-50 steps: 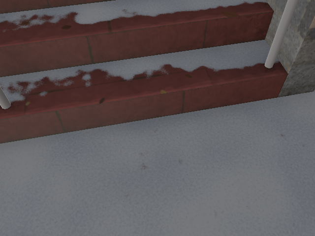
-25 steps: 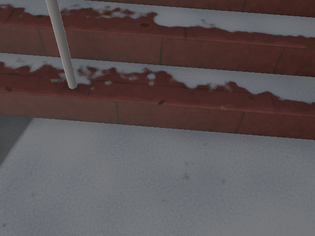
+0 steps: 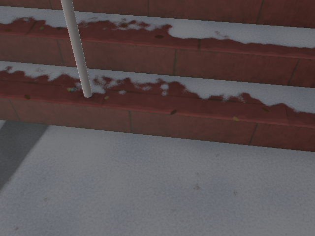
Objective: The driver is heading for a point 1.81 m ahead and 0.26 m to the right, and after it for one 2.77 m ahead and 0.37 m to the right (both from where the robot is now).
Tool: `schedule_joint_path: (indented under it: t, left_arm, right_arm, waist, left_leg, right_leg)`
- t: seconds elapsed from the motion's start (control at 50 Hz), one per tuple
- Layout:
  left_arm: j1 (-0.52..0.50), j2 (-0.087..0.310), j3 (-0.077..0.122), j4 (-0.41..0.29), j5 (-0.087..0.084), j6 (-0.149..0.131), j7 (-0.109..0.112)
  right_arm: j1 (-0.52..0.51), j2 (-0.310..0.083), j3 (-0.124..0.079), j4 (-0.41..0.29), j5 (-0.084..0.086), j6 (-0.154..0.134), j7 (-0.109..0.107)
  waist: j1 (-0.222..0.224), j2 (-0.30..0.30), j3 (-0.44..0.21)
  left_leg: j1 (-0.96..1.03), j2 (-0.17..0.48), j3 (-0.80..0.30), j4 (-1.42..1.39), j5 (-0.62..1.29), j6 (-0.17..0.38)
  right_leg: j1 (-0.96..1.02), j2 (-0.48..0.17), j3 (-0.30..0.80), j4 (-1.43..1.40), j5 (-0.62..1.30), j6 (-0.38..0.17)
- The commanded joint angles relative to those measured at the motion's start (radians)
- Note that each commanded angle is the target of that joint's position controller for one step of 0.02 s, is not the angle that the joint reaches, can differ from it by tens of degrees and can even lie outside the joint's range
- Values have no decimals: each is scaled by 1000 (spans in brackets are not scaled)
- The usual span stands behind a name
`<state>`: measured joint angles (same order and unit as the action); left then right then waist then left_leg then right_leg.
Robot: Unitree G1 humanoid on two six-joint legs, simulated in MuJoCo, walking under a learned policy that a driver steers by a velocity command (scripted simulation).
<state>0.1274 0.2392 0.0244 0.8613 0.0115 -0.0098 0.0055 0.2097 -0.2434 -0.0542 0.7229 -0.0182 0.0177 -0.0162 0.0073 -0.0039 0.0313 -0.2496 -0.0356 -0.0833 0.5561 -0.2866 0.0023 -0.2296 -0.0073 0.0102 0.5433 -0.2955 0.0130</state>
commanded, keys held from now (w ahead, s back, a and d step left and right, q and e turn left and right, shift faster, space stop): no key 1.00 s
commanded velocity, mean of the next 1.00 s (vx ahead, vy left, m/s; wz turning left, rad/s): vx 0.00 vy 0.00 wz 0.01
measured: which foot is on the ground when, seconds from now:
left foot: down 0.00-1.00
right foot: down 0.00-1.00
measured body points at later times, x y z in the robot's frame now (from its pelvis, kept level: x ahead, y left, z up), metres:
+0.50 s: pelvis +0.00 +0.00 +0.00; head +0.01 +0.00 +0.45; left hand +0.07 +0.26 -0.14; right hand +0.10 -0.25 -0.12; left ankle +0.01 +0.12 -0.73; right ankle +0.00 -0.13 -0.73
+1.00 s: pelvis +0.00 -0.01 +0.00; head +0.01 -0.01 +0.45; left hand +0.04 +0.25 -0.15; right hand +0.05 -0.26 -0.14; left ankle +0.01 +0.12 -0.73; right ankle +0.00 -0.13 -0.73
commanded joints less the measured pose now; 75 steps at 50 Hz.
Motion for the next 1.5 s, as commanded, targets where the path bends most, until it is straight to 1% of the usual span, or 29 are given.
schedule_joint_path:
  t: [0.02,0.14,0.3,0.62,0.94,1.22,1.24,1.26,1.28,1.3,1.32,1.34,1.36,1.38,1.4,1.42,1.44,1.46,1.48,1.5]
  left_arm:
    - [-13,110,24,-41,-1,-9,5]
    - [1,109,23,0,-3,-11,9]
    - [27,110,23,57,-6,-11,18]
    - [68,99,19,147,-9,-6,30]
    - [115,78,12,189,-10,-4,36]
    - [164,56,4,201,-11,-5,36]
    - [186,45,2,213,-11,-4,37]
    - [193,57,7,215,-17,-1,39]
    - [194,80,14,209,-23,0,42]
    - [200,91,17,201,-27,-4,43]
    - [220,103,22,198,-31,-15,41]
    - [254,122,29,202,-37,-27,38]
    - [281,149,40,207,-38,-36,34]
    - [275,164,47,201,-38,-41,32]
    - [242,158,47,184,-35,-45,29]
    - [195,152,45,164,-39,-47,25]
    - [131,151,43,140,-48,-44,20]
    - [98,138,41,121,-53,-43,18]
    - [73,95,30,104,-48,-50,15]
    - [61,38,17,71,-43,-69,14]
  right_arm:
    - [-21,-108,-23,-62,0,-21,-7]
    - [-5,-97,-19,-44,2,-25,-12]
    - [7,-82,-15,-8,4,-27,-15]
    - [30,-74,-10,102,11,-32,-22]
    - [53,-62,2,223,16,-30,-28]
    - [73,-47,14,297,18,-26,-29]
    - [92,-34,18,311,18,-25,-30]
    - [95,-39,16,316,23,-23,-32]
    - [91,-52,11,312,27,-24,-33]
    - [79,-55,11,303,29,-31,-33]
    - [63,-42,14,292,32,-45,-29]
    - [45,-21,18,283,35,-62,-22]
    - [33,2,23,275,38,-79,-14]
    - [21,4,23,269,41,-91,-6]
    - [31,-3,20,270,44,-100,1]
    - [64,3,20,280,47,-106,5]
    - [131,14,20,305,49,-110,6]
    - [204,-2,10,341,45,-110,4]
    - [309,-55,-8,373,38,-109,2]
    - [439,-166,-36,392,42,-113,6]
  waist:
    - [9,40,-41]
    - [5,17,-37]
    - [6,11,-28]
    - [11,10,-10]
    - [7,6,5]
    - [2,5,18]
    - [1,1,-6]
    - [2,-8,12]
    - [4,-23,45]
    - [9,-37,87]
    - [19,-61,113]
    - [32,-101,119]
    - [34,-160,108]
    - [29,-176,118]
    - [8,-158,122]
    - [-24,-154,123]
    - [-70,-156,126]
    - [-97,-117,120]
    - [-127,15,79]
    - [-154,278,27]
  left_leg:
    - [1,69,-77,-106,144,34]
    - [15,64,-68,-104,145,34]
    - [26,54,-51,-106,153,31]
    - [31,43,-26,-119,168,22]
    - [29,36,-7,-131,161,16]
    - [24,32,3,-135,149,11]
    - [33,20,16,-137,47,13]
    - [7,-2,36,-117,-120,22]
    - [-44,-15,46,-94,-282,36]
    - [-100,-10,43,-76,-362,49]
    - [-150,-2,42,-42,-356,57]
    - [-192,-2,61,23,-288,53]
    - [-213,-9,102,120,-186,46]
    - [-200,20,95,187,-131,53]
    - [-168,36,89,196,-134,68]
    - [-100,39,99,126,-156,85]
    - [46,31,113,-19,-135,101]
    - [178,13,108,-108,-66,93]
    - [305,105,-52,-183,-87,109]
    - [429,308,-416,-353,-234,206]
  right_leg:
    - [5,-41,38,-78,96,-28]
    - [-1,-38,38,-87,95,-20]
    - [-7,-36,39,-98,89,-17]
    - [-1,-26,36,-115,95,-21]
    - [2,-16,28,-128,104,-26]
    - [-2,-10,24,-134,103,-30]
    - [7,-1,16,-143,-2,-33]
    - [-9,9,16,-143,-167,-47]
    - [-40,1,38,-150,-337,-72]
    - [-69,-29,85,-176,-452,-99]
    - [-64,-76,157,-210,-508,-130]
    - [-31,-141,253,-257,-536,-168]
    - [2,-227,376,-323,-561,-213]
    - [-32,-293,463,-368,-547,-249]
    - [-72,-304,467,-379,-512,-252]
    - [-114,-280,413,-367,-474,-230]
    - [-196,-229,324,-331,-425,-192]
    - [-259,-154,229,-246,-334,-153]
    - [-342,-72,113,-23,-196,-105]
    - [-501,38,-47,311,-133,-51]
Velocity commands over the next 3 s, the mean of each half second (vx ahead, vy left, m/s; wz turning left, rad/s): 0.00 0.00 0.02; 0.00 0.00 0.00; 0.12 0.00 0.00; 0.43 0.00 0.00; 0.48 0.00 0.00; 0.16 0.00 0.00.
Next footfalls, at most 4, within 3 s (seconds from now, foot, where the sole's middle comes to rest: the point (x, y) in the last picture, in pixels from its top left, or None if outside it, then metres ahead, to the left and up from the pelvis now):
1.92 right None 0.43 -0.12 -0.77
2.46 left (141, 188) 0.73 0.10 -0.77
2.84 right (190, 178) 0.79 -0.13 -0.77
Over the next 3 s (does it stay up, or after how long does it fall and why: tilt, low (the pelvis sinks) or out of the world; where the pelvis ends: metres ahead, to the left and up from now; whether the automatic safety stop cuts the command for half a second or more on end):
stays up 0.72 0.00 0.01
